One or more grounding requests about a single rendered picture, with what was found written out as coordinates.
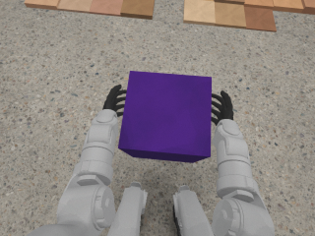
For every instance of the right robot hand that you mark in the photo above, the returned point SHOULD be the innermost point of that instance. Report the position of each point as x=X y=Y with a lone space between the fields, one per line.
x=225 y=108

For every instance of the robot left forearm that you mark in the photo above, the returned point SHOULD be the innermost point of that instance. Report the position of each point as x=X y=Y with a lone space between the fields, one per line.
x=95 y=165

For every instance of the robot right forearm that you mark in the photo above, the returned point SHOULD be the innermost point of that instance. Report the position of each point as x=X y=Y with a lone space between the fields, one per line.
x=234 y=165

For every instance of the robot right shin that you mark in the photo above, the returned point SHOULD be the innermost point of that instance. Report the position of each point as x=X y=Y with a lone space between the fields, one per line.
x=182 y=188

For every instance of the left robot hand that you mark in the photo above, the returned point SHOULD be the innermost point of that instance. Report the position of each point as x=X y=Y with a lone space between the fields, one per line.
x=112 y=99

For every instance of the right robot upper arm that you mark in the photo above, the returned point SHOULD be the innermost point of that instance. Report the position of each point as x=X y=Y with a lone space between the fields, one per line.
x=234 y=217

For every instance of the robot left thigh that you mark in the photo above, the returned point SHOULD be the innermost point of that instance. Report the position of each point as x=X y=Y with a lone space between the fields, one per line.
x=127 y=219

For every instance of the carton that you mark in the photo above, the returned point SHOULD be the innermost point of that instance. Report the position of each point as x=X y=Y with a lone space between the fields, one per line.
x=167 y=117

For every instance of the left robot upper arm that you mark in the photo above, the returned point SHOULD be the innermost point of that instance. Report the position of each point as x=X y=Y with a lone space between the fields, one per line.
x=82 y=211

